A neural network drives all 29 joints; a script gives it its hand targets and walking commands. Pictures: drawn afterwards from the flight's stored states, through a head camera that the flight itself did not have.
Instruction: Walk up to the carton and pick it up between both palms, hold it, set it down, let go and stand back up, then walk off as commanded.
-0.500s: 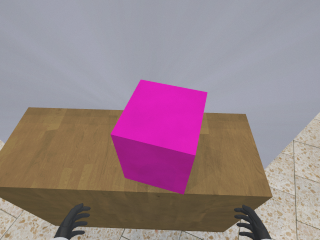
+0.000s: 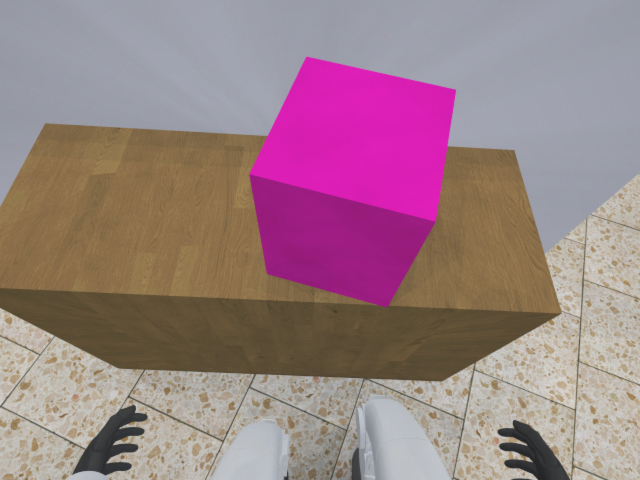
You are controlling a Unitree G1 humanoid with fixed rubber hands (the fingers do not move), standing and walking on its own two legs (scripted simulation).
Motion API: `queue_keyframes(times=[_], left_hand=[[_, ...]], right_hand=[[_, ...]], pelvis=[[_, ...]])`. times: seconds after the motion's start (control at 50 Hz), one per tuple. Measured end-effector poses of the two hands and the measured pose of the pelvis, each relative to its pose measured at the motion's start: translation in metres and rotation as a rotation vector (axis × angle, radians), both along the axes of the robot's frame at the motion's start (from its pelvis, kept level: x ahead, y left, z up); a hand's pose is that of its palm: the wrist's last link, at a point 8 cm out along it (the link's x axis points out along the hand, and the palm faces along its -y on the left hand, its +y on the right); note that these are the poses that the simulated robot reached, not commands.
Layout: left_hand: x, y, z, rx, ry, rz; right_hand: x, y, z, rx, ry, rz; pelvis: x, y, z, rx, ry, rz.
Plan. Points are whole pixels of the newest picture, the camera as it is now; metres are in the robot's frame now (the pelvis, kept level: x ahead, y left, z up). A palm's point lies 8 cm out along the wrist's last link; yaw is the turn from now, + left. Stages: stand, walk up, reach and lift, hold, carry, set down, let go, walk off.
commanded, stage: walk up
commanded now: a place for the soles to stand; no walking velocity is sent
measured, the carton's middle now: (350, 192) +0.48 -0.03 +0.00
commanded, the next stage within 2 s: none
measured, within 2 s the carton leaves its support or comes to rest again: neither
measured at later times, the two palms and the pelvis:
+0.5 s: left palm out of the picture +0.00 +0.23 -0.06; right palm out of the picture -0.03 -0.34 -0.12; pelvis -0.14 -0.06 +0.00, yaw -3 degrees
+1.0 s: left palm out of the picture -0.12 +0.28 -0.06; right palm out of the picture -0.23 -0.30 -0.10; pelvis -0.28 +0.00 +0.00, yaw -2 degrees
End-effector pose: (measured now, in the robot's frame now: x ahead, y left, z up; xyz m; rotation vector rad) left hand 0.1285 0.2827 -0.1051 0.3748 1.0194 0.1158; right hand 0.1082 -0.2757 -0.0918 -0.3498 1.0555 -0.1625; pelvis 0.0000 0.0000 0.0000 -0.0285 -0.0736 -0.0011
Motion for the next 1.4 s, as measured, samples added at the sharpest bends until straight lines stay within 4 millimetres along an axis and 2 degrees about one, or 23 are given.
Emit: queue_keyframes(times=[0.18,0.36,0.46,0.58,0.68,0.78,0.94,1.0,1.04,1.16,1.28,1.32,1.36,1.4], left_hand=[[-0.044,-0.007,0.001,0.022,0.031,-0.012],[-0.094,-0.043,0.01,0.078,-0.014,-0.032],[-0.121,-0.055,0.037,0.106,-0.042,-0.038],[-0.151,-0.057,0.064,0.13,-0.058,-0.039],[-0.175,-0.053,0.072,0.129,-0.083,-0.039],[-0.195,-0.044,0.071,0.11,-0.126,-0.044],[-0.228,-0.014,0.057,0.05,-0.21,-0.051],[-0.246,-0.004,0.048,0.037,-0.203,-0.053],[-0.26,0.0,0.047,0.029,-0.196,-0.049],[-0.32,0.007,0.041,0.015,-0.117,-0.027],[-0.373,0.002,0.034,0.034,-0.086,-0.011],[-0.392,0.002,0.036,0.039,-0.064,-0.001],[-0.405,0.006,0.042,0.046,-0.042,0.01],[-0.409,0.01,0.049,0.051,-0.037,0.015]], right_hand=[[-0.051,-0.009,-0.008,-0.002,0.018,-0.025],[-0.104,-0.044,-0.037,0.051,-0.023,-0.044],[-0.133,-0.058,-0.03,0.067,-0.021,-0.052],[-0.161,-0.071,-0.014,0.058,-0.03,-0.04],[-0.187,-0.071,-0.006,0.043,-0.045,-0.042],[-0.222,-0.065,-0.005,0.032,-0.046,-0.048],[-0.305,-0.036,-0.009,0.013,-0.018,-0.064],[-0.342,-0.026,-0.01,0.003,-0.002,-0.078],[-0.358,-0.024,-0.006,-0.012,0.007,-0.083],[-0.376,-0.022,0.005,-0.013,-0.055,-0.067],[-0.396,-0.033,-0.006,0.003,-0.061,-0.058],[-0.399,-0.034,-0.003,0.008,-0.059,-0.059],[-0.4,-0.033,0.002,0.016,-0.058,-0.052],[-0.398,-0.031,0.007,0.022,-0.052,-0.04]], pelvis=[[-0.043,-0.008,-0.001,0.021,-0.012,-0.014],[-0.101,-0.046,-0.016,0.082,-0.052,-0.029],[-0.131,-0.06,-0.002,0.1,-0.071,-0.034],[-0.163,-0.065,0.015,0.104,-0.033,-0.032],[-0.191,-0.061,0.02,0.097,-0.018,-0.031],[-0.217,-0.049,0.016,0.083,-0.011,-0.031],[-0.261,-0.014,0.002,0.036,0.012,-0.03],[-0.281,-0.002,-0.002,0.024,-0.036,-0.037],[-0.292,0.002,0.001,0.018,-0.049,-0.034],[-0.318,0.003,0.007,0.02,-0.061,-0.036],[-0.341,-0.01,0.0,0.029,-0.082,-0.04],[-0.345,-0.011,0.004,0.03,-0.095,-0.041],[-0.346,-0.01,0.01,0.028,-0.102,-0.039],[-0.345,-0.006,0.016,0.031,-0.103,-0.032]])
